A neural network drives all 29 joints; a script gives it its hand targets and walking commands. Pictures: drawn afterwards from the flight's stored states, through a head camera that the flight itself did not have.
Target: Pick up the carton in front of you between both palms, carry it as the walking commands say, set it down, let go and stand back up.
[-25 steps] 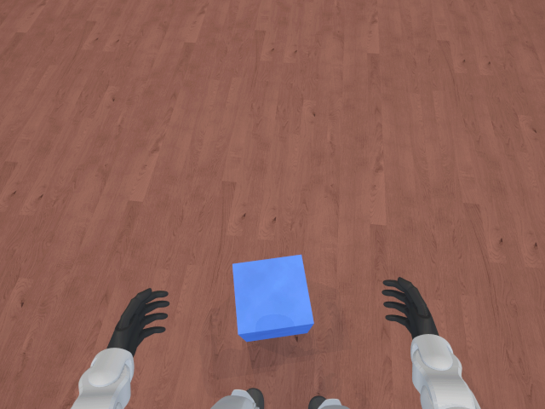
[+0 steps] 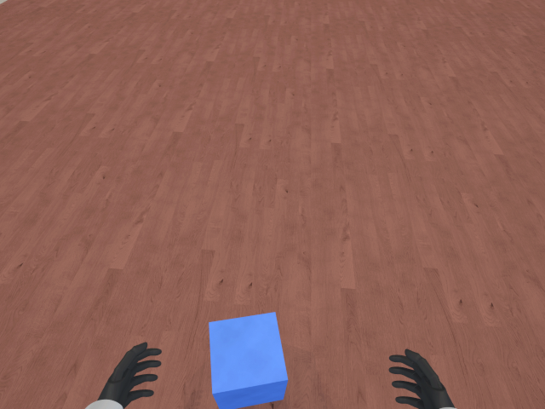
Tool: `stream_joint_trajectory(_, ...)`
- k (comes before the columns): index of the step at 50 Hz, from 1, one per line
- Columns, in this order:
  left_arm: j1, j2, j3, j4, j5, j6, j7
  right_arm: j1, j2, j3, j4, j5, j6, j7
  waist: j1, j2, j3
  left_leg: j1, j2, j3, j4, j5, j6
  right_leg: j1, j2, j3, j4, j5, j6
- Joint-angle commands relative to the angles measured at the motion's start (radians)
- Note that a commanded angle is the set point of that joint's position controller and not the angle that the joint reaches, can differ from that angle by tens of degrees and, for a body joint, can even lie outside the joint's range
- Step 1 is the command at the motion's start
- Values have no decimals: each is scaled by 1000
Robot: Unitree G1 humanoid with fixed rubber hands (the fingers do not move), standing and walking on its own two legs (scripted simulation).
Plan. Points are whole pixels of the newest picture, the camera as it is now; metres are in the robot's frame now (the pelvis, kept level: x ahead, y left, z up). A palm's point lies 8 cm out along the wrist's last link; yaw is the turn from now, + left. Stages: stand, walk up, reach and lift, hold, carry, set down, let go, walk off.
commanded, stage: let go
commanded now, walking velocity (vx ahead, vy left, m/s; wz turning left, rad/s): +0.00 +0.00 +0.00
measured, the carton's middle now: (247, 362) +0.38 +0.07 -0.65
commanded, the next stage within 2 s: stand in 0.18 s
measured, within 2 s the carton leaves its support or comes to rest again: neither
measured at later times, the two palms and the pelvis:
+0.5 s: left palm out of the picture +0.15 +0.31 -0.09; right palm out of the picture +0.13 -0.27 -0.08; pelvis +0.01 +0.02 +0.00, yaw -1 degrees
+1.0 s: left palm out of the picture +0.12 +0.32 -0.10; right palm out of the picture +0.11 -0.26 -0.09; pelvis +0.01 +0.03 +0.00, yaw -1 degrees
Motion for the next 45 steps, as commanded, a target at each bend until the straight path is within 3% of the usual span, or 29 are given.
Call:
stream_joint_trajectory(1,-30,107,38,-97,4,-2,1,-51,-78,-26,-103,-7,-4,-2,8,-7,-36,33,-28,56,-36,148,3,-45,-49,10,-97,192,55)
stream_joint_trajectory(3,-73,137,45,-158,23,50,26,6,-83,-32,-37,1,-31,-23,-3,11,-99,9,-54,62,-5,136,1,15,-51,14,-61,280,51)
stream_joint_trajectory(4,-56,129,30,-142,14,62,37,-7,-82,-30,-62,2,-37,-33,-15,-16,-92,-2,-51,55,-3,126,5,10,-48,18,-49,311,56)
stream_joint_trajectory(9,-48,116,12,-138,-5,83,56,-41,-93,-15,-75,12,-38,-39,3,-16,-73,-41,-42,48,1,133,3,2,-39,6,-38,279,49)
stream_joint_trajectory(10,-66,228,43,1,-9,-1,94,-40,-188,-37,82,-42,-64,-73,16,-120,-38,-139,39,2,9,128,-14,-125,-86,31,-35,124,54)
stream_joint_trajectory(13,-65,208,35,45,15,-77,102,-32,-210,-47,129,-51,-105,-88,3,-14,-67,-144,56,-33,-14,27,0,-145,-93,71,-43,-19,35)
stream_joint_trajectory(15,-71,210,33,80,13,-98,95,-63,-204,-41,153,-48,-119,-86,8,29,-99,-159,67,-51,-30,25,9,-110,-92,69,-20,38,33)
stream_joint_trajectory(21,-60,238,27,166,12,-131,100,-68,-229,-39,225,-40,-136,-88,3,38,-163,-94,84,-61,-9,231,16,-73,-104,73,-1,207,35)
stream_joint_trajectory(28,-47,263,17,242,10,-143,107,-72,-266,-39,290,-35,-142,-94,-4,34,-158,-50,98,-72,-19,323,24,-61,-113,74,-9,267,34)
stream_joint_trajectory(36,-51,274,8,309,6,-148,111,-89,-282,-31,353,-29,-146,-96,-4,17,-149,-25,101,-73,-36,370,25,-42,-125,78,-28,297,33)
stream_joint_trajectory(45,-63,287,2,365,3,-150,112,-107,-291,-24,412,-26,-148,-94,-3,11,-133,-18,104,-76,-70,329,28,-28,-136,87,-59,275,30)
